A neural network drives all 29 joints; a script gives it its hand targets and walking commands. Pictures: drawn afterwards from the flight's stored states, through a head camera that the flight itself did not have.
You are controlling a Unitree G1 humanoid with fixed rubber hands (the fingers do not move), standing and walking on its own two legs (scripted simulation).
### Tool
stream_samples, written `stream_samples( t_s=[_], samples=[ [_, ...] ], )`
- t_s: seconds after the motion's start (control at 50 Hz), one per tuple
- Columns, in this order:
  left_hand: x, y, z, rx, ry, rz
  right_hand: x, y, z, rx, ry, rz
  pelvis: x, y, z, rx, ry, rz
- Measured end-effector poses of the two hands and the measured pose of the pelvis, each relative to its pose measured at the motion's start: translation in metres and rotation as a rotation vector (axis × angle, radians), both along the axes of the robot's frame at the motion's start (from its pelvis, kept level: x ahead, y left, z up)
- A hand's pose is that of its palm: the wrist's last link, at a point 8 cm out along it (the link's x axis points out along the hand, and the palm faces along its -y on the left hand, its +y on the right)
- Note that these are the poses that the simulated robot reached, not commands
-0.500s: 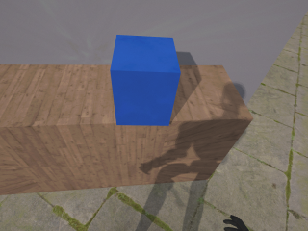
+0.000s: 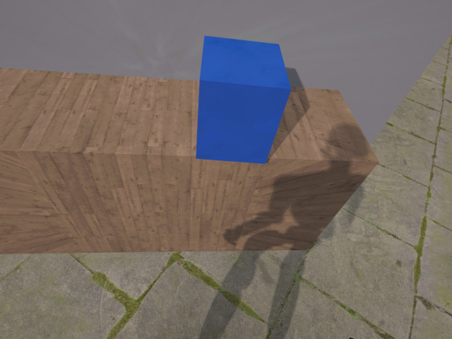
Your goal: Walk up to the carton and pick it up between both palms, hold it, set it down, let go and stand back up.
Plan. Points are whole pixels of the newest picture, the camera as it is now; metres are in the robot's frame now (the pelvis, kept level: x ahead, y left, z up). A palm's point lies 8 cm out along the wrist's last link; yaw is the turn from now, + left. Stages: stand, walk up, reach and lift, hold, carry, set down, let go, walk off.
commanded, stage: stand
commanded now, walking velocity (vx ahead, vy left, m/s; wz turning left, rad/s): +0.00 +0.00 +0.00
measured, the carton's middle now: (236, 102) +0.70 -0.02 +0.02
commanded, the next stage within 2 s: none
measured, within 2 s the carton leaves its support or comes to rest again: neither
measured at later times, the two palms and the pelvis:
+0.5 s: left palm out of the picture +0.00 +0.26 -0.11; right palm out of the picture -0.01 -0.24 -0.13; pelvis -0.09 +0.02 +0.00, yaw +0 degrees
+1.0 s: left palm out of the picture -0.16 +0.29 -0.12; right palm out of the picture -0.12 -0.21 -0.13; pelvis -0.21 +0.04 +0.00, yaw -1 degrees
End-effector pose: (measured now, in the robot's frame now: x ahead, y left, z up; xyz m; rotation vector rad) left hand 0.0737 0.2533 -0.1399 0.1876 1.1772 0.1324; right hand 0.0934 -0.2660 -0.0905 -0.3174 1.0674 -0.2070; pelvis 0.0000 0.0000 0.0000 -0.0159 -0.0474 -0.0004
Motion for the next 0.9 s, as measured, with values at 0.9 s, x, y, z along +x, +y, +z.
stream_samples(
  t_s=[0.9],
  samples=[
    [-0.194, 0.035, 0.01, 0.045, -0.015, -0.023, -0.175, 0.039, -0.028, 0.079, -0.059, -0.017, -0.195, 0.035, -0.011, -0.018, -0.04, -0.016]
  ],
)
